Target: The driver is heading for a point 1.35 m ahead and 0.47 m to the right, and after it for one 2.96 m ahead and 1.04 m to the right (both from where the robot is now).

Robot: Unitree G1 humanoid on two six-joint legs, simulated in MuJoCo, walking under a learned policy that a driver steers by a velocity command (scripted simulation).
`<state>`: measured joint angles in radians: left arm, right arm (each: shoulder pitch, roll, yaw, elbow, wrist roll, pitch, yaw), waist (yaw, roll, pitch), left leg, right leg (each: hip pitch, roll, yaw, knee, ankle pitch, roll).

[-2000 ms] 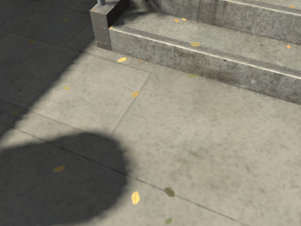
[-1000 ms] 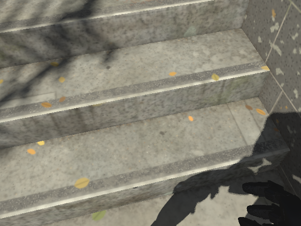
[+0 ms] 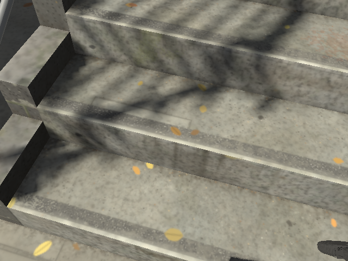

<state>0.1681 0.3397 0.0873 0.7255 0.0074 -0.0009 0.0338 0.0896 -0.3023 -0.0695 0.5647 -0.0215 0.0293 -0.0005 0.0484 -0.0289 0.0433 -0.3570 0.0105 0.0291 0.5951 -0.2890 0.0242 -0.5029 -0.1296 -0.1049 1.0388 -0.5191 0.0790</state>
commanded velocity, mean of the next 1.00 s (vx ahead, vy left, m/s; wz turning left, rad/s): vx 0.37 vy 0.00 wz -0.48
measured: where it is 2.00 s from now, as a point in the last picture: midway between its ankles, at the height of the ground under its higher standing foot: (334, 132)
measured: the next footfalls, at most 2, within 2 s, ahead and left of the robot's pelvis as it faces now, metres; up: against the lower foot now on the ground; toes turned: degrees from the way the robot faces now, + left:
right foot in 0.46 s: -0.01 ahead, -0.14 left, +0.00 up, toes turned -23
left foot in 0.84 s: +0.22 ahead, -0.06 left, +0.00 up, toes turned -36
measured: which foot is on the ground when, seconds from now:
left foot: down 0.00-0.46, up 0.48-0.82, down 0.84-1.00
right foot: up 0.00-0.44, down 0.46-0.84, up 0.86-1.00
